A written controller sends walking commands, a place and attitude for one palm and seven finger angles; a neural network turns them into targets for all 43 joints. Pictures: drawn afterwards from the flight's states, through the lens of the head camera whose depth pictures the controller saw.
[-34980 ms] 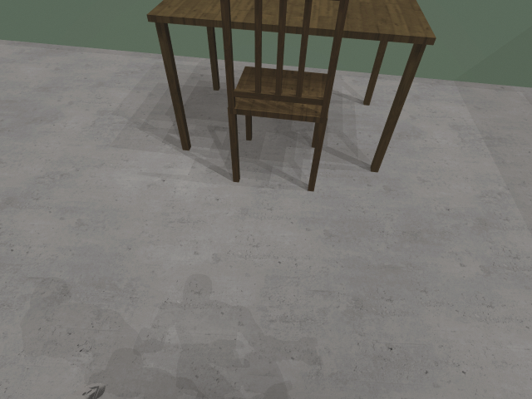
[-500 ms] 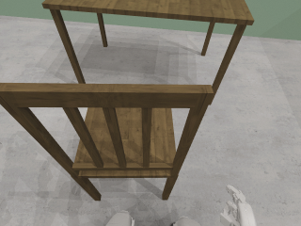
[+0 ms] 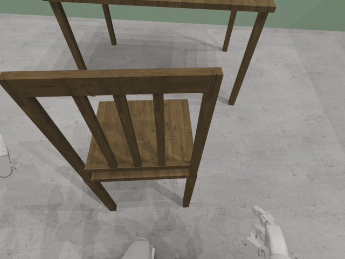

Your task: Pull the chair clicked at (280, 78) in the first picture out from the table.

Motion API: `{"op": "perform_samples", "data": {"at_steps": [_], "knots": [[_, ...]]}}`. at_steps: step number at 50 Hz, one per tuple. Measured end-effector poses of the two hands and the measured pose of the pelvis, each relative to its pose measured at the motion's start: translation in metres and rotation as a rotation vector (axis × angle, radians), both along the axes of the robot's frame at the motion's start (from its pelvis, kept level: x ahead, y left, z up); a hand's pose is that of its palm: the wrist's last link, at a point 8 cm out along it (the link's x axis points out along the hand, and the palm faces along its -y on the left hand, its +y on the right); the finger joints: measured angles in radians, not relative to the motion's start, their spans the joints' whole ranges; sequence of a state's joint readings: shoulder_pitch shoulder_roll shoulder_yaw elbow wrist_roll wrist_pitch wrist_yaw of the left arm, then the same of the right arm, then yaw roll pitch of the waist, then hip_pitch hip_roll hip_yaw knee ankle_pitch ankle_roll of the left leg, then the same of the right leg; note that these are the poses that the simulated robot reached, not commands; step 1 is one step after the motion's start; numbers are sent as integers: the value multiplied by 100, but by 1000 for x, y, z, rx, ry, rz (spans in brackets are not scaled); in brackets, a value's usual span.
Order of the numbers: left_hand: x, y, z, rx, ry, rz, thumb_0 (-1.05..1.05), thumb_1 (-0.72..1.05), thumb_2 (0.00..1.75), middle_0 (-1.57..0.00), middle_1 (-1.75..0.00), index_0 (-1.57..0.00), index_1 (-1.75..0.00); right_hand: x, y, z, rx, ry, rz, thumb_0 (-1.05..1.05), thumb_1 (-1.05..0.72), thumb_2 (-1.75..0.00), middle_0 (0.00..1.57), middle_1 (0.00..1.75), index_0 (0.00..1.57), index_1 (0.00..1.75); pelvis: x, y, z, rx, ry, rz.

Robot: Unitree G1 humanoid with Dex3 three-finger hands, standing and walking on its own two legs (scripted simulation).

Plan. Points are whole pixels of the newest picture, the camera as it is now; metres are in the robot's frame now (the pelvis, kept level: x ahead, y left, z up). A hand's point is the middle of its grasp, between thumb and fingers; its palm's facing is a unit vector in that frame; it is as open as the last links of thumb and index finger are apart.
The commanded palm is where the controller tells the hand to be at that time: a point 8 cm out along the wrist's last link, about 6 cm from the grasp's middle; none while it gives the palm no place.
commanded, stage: stop stepping back and stand still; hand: left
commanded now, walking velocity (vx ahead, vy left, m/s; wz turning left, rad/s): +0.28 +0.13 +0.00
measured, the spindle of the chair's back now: (130, 137) +0.42 +0.16 -0.03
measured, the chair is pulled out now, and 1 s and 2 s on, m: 0.63 0.63 0.63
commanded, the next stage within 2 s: let the arm hang, fingers relaxed in 1.52 s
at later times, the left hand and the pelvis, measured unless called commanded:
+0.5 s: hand out of the picture +0.11 +0.27 +0.18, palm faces +0.49 -0.76 -0.43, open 7.4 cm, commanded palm +0.06 +0.30 +0.19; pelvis -0.08 +0.00 +0.01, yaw +1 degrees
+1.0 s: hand out of the picture +0.06 +0.29 +0.18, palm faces +0.55 -0.73 -0.41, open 7.4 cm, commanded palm +0.00 +0.31 +0.19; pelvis -0.12 +0.01 +0.00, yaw +4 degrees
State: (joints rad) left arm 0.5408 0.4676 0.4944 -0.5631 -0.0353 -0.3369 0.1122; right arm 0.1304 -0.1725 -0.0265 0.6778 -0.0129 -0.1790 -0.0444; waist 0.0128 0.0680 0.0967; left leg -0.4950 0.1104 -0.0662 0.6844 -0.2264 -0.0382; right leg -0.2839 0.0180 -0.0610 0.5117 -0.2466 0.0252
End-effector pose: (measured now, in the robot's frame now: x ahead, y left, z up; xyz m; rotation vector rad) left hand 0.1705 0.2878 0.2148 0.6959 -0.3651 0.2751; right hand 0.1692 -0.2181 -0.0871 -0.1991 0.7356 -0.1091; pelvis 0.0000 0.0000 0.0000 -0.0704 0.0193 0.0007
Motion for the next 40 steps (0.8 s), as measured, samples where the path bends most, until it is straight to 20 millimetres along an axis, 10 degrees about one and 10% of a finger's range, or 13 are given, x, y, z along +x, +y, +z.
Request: {"op": "perform_samples", "data": {"at_steps": [13, 40], "knots": [[-66, 20, -25, -143, 64, 133, 2, 89, 90, -21, -30, -22, -30, -89, -33, 23, -85, -2, -132, 1, -90, -90, 20, 30, 20, 30, -45, 1, 6, 51, -38, 16], [-157, 12, -7, -78, -32, 202, 2, 89, 90, -21, -30, -22, -30, -121, -16, 0, -22, 16, 19, 1, -90, -90, 20, 30, 21, 30, -103, -13, -4, 64, -97, 117]]}}
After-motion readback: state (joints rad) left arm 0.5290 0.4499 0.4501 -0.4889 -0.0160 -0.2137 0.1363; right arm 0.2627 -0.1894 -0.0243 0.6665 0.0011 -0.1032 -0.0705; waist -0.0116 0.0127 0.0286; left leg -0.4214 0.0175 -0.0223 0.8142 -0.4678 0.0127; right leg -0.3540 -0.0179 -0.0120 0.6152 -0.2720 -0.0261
